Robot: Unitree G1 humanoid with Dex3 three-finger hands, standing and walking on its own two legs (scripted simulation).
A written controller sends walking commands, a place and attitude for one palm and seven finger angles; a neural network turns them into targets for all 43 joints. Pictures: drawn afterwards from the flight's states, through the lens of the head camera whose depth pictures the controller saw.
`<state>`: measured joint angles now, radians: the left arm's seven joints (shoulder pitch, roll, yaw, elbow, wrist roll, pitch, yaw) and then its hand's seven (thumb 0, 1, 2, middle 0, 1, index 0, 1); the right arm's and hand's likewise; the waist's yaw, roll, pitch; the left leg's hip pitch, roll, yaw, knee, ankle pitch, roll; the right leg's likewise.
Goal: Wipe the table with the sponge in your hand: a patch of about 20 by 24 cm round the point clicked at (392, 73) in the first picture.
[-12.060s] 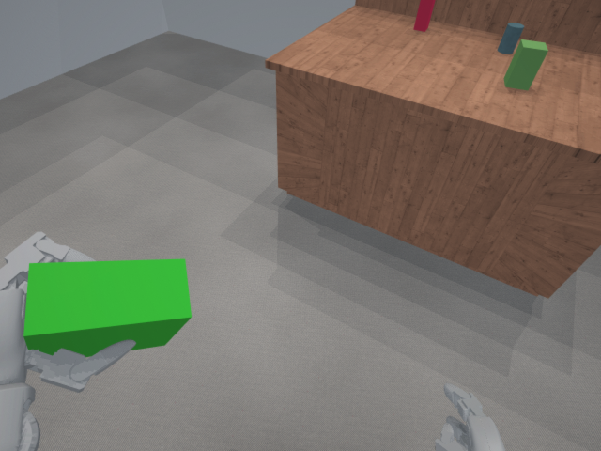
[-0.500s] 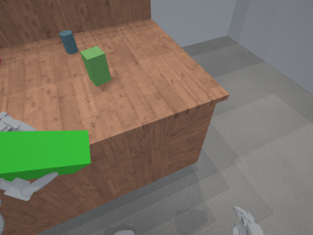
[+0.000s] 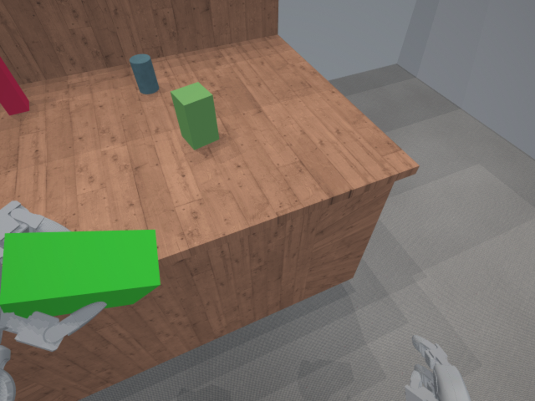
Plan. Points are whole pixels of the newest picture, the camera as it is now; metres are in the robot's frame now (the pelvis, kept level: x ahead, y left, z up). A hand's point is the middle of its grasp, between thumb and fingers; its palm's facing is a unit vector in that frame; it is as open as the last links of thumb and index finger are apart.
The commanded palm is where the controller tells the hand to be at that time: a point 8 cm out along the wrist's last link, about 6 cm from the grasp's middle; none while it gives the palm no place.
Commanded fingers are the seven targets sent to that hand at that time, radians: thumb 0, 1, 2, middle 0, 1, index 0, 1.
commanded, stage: shuffle to correct the standing spot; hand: left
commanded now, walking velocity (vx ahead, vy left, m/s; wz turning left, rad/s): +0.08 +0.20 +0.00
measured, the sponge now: (104, 273) +0.23 +0.20 +0.14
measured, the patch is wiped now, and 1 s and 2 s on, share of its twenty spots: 0.00 0.00 0.00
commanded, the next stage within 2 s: come to a stop and stand still in 1.60 s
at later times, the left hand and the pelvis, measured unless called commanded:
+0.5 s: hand out of the picture +0.19 +0.32 +0.17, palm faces +0.43 -0.80 -0.41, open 10.3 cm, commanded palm +0.13 +0.36 +0.18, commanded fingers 0.00 0.10 1.30 -1.20 -1.60 -1.20 -1.60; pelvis -0.02 +0.08 -0.01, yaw +1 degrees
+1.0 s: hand out of the picture +0.18 +0.40 +0.17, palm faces +0.43 -0.79 -0.44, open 10.3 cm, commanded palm +0.13 +0.44 +0.18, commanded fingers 0.00 0.10 1.30 -1.20 -1.60 -1.20 -1.60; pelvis -0.02 +0.15 -0.01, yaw +2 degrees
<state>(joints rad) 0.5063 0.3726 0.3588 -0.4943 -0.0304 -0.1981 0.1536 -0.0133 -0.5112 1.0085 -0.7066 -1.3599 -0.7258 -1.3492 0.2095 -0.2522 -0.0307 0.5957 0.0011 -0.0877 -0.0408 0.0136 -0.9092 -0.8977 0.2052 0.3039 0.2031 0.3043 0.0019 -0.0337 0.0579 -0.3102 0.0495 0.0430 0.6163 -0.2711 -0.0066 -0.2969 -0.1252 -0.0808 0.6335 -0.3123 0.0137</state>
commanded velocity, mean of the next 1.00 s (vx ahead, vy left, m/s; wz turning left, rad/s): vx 0.11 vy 0.17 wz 0.00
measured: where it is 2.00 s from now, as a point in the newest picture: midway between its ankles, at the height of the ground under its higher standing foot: outside the picture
